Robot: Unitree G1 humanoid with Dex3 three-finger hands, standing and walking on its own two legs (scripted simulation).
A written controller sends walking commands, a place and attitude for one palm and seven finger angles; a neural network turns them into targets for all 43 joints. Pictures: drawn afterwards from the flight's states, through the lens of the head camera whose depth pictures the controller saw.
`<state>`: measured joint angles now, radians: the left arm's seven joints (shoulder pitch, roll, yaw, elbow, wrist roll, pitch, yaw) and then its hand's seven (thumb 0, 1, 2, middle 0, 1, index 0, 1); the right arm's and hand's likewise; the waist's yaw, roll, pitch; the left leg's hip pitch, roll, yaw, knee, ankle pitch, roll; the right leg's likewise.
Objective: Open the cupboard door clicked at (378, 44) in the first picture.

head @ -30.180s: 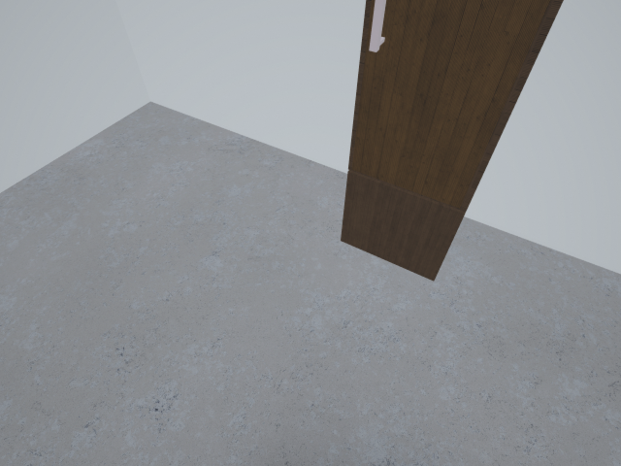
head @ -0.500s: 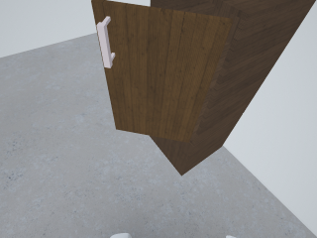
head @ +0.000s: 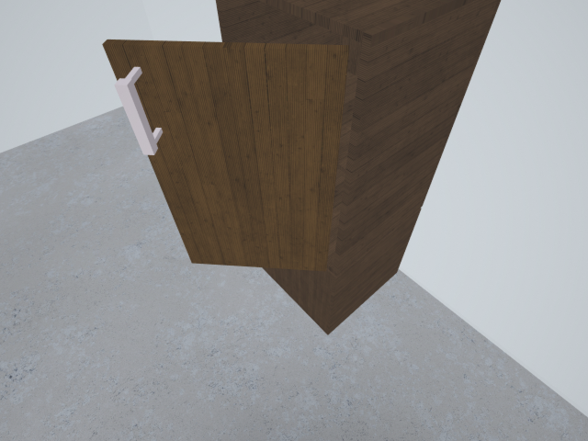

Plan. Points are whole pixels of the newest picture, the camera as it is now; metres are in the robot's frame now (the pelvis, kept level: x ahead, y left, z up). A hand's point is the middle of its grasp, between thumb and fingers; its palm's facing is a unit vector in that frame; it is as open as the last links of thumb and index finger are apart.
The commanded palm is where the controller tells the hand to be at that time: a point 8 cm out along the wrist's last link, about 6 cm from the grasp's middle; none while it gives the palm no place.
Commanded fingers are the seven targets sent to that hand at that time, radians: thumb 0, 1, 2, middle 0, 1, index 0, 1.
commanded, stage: come to a stop and stand still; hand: left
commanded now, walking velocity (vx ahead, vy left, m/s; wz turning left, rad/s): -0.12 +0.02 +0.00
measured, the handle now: (142, 112) +0.58 +0.28 +0.15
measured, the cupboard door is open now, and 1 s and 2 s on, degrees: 44 44 44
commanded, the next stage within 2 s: look again from close up in 0.22 s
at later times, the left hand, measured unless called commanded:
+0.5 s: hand out of the picture +0.03 +0.21 -0.17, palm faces +0.03 -0.96 -0.28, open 7.3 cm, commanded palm none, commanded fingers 0.00 0.90 0.90 -0.20 -0.30 -0.20 -0.30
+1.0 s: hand out of the picture -0.02 +0.22 -0.17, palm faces +0.00 -0.97 -0.25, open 7.4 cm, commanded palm none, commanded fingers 0.00 0.90 0.90 -0.20 -0.30 -0.20 -0.30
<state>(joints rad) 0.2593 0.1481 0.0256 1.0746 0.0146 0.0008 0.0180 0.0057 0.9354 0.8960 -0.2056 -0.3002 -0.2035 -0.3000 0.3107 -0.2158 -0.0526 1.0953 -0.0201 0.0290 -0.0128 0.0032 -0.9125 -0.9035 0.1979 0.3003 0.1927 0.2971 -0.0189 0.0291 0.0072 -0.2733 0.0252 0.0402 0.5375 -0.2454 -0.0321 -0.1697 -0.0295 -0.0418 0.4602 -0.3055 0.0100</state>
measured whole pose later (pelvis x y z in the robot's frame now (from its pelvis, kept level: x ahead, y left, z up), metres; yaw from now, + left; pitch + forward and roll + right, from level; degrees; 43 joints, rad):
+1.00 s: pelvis -0.06 +0.01 +0.00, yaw +0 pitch -3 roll -1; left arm 0.27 0.25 -0.01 1.02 0.02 0.01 0.01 0.00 0.91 0.90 -0.20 -0.30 -0.20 -0.30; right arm 0.24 -0.24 -0.01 1.03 -0.02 0.01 0.00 0.00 -0.91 -0.90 0.20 0.30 0.20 0.30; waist 0.00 0.00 0.00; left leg -0.25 0.01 0.04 0.46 -0.16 0.02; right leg -0.18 -0.04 -0.04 0.44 -0.22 0.03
